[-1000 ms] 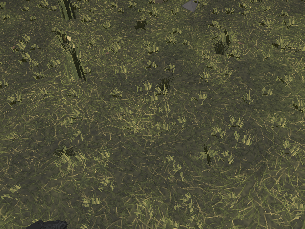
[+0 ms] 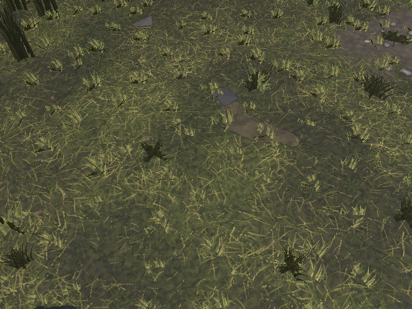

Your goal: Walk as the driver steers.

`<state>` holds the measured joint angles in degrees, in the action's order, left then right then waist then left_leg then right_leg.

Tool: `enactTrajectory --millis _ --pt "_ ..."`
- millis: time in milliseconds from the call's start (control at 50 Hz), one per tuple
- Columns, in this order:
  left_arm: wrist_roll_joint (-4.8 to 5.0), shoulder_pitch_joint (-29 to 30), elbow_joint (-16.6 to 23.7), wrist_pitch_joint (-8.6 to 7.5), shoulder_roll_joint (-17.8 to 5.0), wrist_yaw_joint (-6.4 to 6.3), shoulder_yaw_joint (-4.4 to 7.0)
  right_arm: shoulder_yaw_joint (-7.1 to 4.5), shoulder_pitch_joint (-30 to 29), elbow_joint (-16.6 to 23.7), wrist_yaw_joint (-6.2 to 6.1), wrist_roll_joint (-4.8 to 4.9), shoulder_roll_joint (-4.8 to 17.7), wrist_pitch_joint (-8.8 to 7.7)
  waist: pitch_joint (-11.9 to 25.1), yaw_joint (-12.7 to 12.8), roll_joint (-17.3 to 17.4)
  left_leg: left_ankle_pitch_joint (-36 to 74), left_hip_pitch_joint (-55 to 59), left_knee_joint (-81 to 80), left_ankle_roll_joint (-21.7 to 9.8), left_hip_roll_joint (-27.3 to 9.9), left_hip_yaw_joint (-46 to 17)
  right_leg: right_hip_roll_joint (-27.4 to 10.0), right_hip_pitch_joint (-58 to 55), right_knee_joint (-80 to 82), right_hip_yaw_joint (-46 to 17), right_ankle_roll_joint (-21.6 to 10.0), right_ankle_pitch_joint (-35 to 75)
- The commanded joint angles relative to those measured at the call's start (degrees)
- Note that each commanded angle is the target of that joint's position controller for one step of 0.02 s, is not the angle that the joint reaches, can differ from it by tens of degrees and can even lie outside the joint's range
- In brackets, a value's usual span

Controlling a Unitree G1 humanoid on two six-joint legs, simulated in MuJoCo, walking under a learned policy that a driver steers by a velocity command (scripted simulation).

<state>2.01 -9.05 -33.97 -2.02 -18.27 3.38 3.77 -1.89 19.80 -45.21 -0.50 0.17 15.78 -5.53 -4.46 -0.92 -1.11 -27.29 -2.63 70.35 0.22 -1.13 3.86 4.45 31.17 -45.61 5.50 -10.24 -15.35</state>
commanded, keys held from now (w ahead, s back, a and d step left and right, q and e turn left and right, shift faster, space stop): w+e+shift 0.46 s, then e+shift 0.12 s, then shift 0.42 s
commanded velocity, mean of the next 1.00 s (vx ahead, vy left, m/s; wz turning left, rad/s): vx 0.67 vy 0.00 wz -0.77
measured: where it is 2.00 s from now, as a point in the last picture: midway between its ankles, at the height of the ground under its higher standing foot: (265, 213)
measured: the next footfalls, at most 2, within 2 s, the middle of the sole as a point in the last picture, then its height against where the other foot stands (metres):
left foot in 0.36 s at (178, 265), level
right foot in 0.76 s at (287, 225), level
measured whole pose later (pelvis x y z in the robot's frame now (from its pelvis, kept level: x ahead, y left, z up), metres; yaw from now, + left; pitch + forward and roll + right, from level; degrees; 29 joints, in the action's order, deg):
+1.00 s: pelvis +0.66 -0.12 +0.04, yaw -44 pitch +1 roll +1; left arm -1.2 -7.6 -38.2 -1.5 -15.0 1.2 1.4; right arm -1.7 4.4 -40.9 -1.8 0.0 18.9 -0.6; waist -6.2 1.2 1.9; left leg -25.3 -30.5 60.3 4.5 -4.0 -3.1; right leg 5.5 22.7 -26.7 -1.1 -6.1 -4.9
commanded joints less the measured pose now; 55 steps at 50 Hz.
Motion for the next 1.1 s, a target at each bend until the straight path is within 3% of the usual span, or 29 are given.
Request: enactTrajectory --millis 20,40,80,120,180,220,300,320,360,380,400,420,440,460,480,500,520,560,620,680,740,760,780,800,820,860,900,980,1100 --pt "-1.54 -17.1 -0.4 -2.39 -9.4 -0.67 3.38 -0.9 -11.8 14.3 0.46 2.67 8.9 -6.08 10.9 6.2 1.0 5.2 -48.2 13.5 -4.2 0.8 -12.6 -18.5 -46.0 33.6 -53.8 -13.0 -20.6" --pt "-1.61 -12.8 -0.2 -3.17 -8.3 -0.45 2.89 -0.7 -10.7 12.8 0.11 1.62 7.8 -5.69 6.3 2.3 7.9 8.0 -43.2 8.5 -3.3 -1.6 -13.0 -16.6 -35.3 33.4 -48.9 -11.4 -14.9" --pt "-2.17 -7.2 0.6 -3.56 -6.5 -1.2 2.26 -1.31 -6.8 11.2 0.21 0.18 8.0 -3.62 2.3 -2.6 5.2 9.9 -35.7 1.8 -0.2 -3.7 -13.8 -11.0 -22.0 33.7 -39.6 -10.7 -7.2" --pt "-0.92 -7.0 -0.4 -3.37 -4.6 -2.25 1.6 -1.41 -8.9 11.7 0.07 -0.73 7.8 -2.2 -0.5 -2.7 3.9 10.8 -32.8 -7.2 2.3 -4.7 -11.7 -8.0 -14.2 34.4 -32.3 -9.7 -1.3" --pt "-0.47 -8.5 -2.1 -2.66 -5.2 -4.11 1.81 0.03 -20.6 15.8 0.46 -1.89 3.2 -2.13 -3.0 1.7 1.4 27.3 -25.3 -25.2 4.4 -1.4 -7.0 -2.3 -3.9 33.3 -24.1 -6.6 5.3" --pt "-0.08 -11.2 -3.5 -2.18 -6.7 -4.31 2.49 0.01 -24.8 17.4 1.0 -0.78 2.3 -2.4 -1.3 4.9 -0.3 35.4 -17.0 -34.2 4.8 1.5 -5.6 -1.9 -1.2 33.0 -24.4 -3.9 1.0" --pt "1.07 -13.4 -5.5 -1.89 -5.6 -4.84 2.74 -2.38 -26.1 18.5 1.1 2.14 7.4 -2.89 0.5 5.0 -4.7 32.4 -17.2 -42.5 4.4 1.0 -10.9 -5.3 -16.0 25.8 -31.3 -1.3 -0.1" --pt "0.81 -13.3 -5.9 -1.48 -5.6 -4.92 2.9 -3.18 -23.6 18.1 1.07 2.39 8.8 -3.1 1.9 3.4 -5.6 29.0 -15.4 -42.5 3.6 1.0 -10.5 -6.4 -19.5 22.2 -32.1 -0.6 5.8" --pt "-1.72 -9.4 -4.3 -0.9 -4.8 -3.97 2.12 -5.51 -1.7 14.4 0.18 2.67 12.0 -2.75 16.2 -9.0 -6.4 20.7 8.7 -36.1 0.5 -2.2 -10.1 -3.9 -16.4 -1.8 -28.1 3.6 21.3" --pt "-3.0 -11.9 -2.4 -1.11 2.5 -3.53 0.0 -5.71 9.7 12.4 -0.27 1.35 14.8 -2.17 26.5 -9.7 6.3 3.1 29.2 -35.4 -2.8 -12.1 -24.9 0.6 -1.8 -23.5 -23.2 5.0 -3.0" --pt "2.51 -20.9 0.5 -1.99 3.7 -3.33 -1.61 -5.96 7.7 11.2 1.49 -0.89 18.3 -2.32 32.6 -2.4 36.8 -22.1 35.4 -52.9 -11.1 -25.3 -62.8 0.8 14.0 -39.9 -19.0 6.2 -15.8" --pt "3.34 -16.6 -1.7 -1.33 -1.8 -3.91 -0.94 -4.71 2.0 13.9 1.27 -0.7 10.7 -1.81 22.7 -4.9 25.0 -30.7 28.8 -56.0 -9.8 -22.6 -59.3 -4.3 19.0 -42.9 -16.8 6.9 -9.2" --pt "1.7 -9.3 -1.0 -0.99 -5.0 -3.71 -0.3 -4.0 0.2 13.2 0.68 -0.37 7.9 -0.99 14.5 -6.3 15.2 -19.2 20.7 -55.1 -8.0 -20.1 -46.7 -5.6 19.3 -42.3 -13.7 7.2 -6.1" --pt "0.15 -5.1 -0.2 -0.81 -4.7 -3.6 -0.15 -3.99 -0.6 11.9 0.54 -1.07 8.2 -0.46 10.3 -5.4 4.8 -5.5 13.2 -54.2 -7.1 -17.9 -37.7 -7.8 16.7 -40.0 -12.7 7.1 -4.9" --pt "-0.67 -1.8 1.1 -0.68 -4.5 -3.32 0.27 -3.68 -2.4 10.6 0.35 -1.78 7.2 -0.33 5.3 -4.0 2.7 8.5 6.0 -53.9 -7.6 -16.3 -29.9 -9.9 14.4 -36.1 -13.0 7.2 -3.6" --pt "-0.18 -1.3 1.7 -0.02 -4.2 -2.99 0.6 -3.15 -4.4 9.6 0.2 -2.03 5.5 -0.53 2.7 -2.1 4.0 18.7 0.9 -54.1 -7.6 -14.8 -23.4 -11.5 11.5 -33.4 -13.3 7.5 -4.5" --pt "0.47 -1.0 2.2 0.77 -3.5 -3.01 0.67 -2.63 -6.0 8.6 0.29 -1.27 3.6 -0.63 1.3 -0.9 5.5 28.9 -1.2 -54.0 -7.5 -13.6 -17.9 -12.0 10.8 -30.9 -12.5 7.9 -6.7" --pt "0.32 0.5 4.1 1.58 -1.0 -2.86 -0.09 -2.89 -8.5 7.0 0.18 0.15 4.5 -0.7 -1.0 0.9 6.7 43.7 -4.5 -54.9 -7.9 -14.1 -11.0 -12.7 11.8 -24.0 -10.2 8.9 -6.5" --pt "-1.17 1.2 4.1 0.79 -0.5 -1.48 -0.63 -4.26 -11.8 6.4 -0.44 0.46 10.1 -0.44 1.0 1.9 4.8 47.7 -8.4 -57.8 -7.8 -11.8 -2.4 -10.4 1.8 -5.4 -6.6 9.5 9.7" --pt "-1.43 2.6 3.3 0.4 -2.6 0.12 0.28 -4.93 -9.9 5.0 -0.72 1.79 13.1 -0.38 4.0 1.6 4.9 53.8 -5.3 -54.6 -5.4 -10.2 2.6 -5.2 -8.7 6.3 -3.5 7.6 17.0" --pt "-2.18 -7.1 0.6 0.69 -7.8 0.05 3.03 -5.12 -9.8 4.7 -0.67 3.3 14.4 0.04 9.7 8.3 4.1 62.8 -3.4 -38.2 -3.8 -10.1 4.1 -0.9 -23.6 13.8 -2.8 3.0 18.7" --pt "-2.44 -11.7 -0.6 0.91 -9.5 -0.79 3.88 -4.34 -9.1 4.8 -0.6 2.86 12.6 0.21 11.5 11.2 1.3 51.7 -9.5 -25.7 -1.8 -7.5 4.5 -2.1 -33.1 16.9 -5.7 1.2 25.1" --pt "-2.29 -9.8 -0.3 1.05 -13.4 -2.21 3.56 -2.05 -4.1 5.9 -0.09 -1.6 4.9 0.86 14.6 4.8 -16.7 -7.3 -22.3 -3.6 0.9 0.2 4.7 -14.9 -43.8 12.7 -20.7 -2.4 57.6" --pt "-4.36 -5.1 4.3 0.11 -14.2 -1.99 2.47 -0.82 4.8 5.7 0.63 -0.38 7.1 1.05 31.5 1.5 -16.5 -16.2 -31.0 13.0 2.2 3.5 -6.7 -29.5 -53.3 15.5 -45.7 -16.5 57.3" --pt "-3.83 -3.3 5.2 0.09 -10.6 -1.52 2.09 -2.13 -0.3 4.8 0.73 0.83 13.1 1.66 31.2 5.0 -4.4 -8.9 -30.5 12.9 2.1 0.9 -10.1 -25.6 -47.1 19.8 -42.0 -14.1 44.3" --pt "-1.6 0.5 3.0 -0.3 -7.2 -1.38 0.94 -1.78 -6.1 5.3 -0.51 0.53 11.2 2.86 17.2 2.5 2.2 -1.6 -32.6 3.9 2.8 -3.1 -8.3 -19.3 -33.4 21.8 -31.2 -8.0 33.4" --pt "-2.63 2.0 1.7 -0.3 -6.6 -1.71 0.52 -1.92 -5.1 5.0 -1.13 0.39 11.1 4.36 13.3 -0.3 -0.4 0.8 -25.7 -0.6 3.4 -4.0 -8.6 -17.0 -21.7 24.1 -26.7 -6.5 35.7" --pt "-3.38 3.3 -0.7 -0.48 -5.8 -2.74 0.42 -0.9 -5.3 4.4 -1.7 -0.4 6.9 5.3 14.7 -1.4 -1.1 3.1 -20.0 -11.2 4.8 -3.7 -7.2 -15.0 -15.7 25.4 -19.8 -6.4 40.5" --pt "-3.45 3.2 -3.9 1.37 -4.3 -3.24 -0.1 -0.47 -11.7 4.3 -1.67 -0.04 6.0 6.5 10.8 1.1 -4.0 10.7 -14.0 -27.8 4.3 -2.9 -6.5 -12.9 -11.8 28.2 -19.3 -3.7 9.5"
Velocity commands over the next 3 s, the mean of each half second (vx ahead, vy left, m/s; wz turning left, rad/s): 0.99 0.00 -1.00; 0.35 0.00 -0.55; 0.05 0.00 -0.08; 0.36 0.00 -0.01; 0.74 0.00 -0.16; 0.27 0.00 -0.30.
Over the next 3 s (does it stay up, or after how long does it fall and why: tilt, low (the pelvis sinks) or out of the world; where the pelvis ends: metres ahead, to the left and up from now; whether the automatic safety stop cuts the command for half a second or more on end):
stays up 1.14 -0.65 0.05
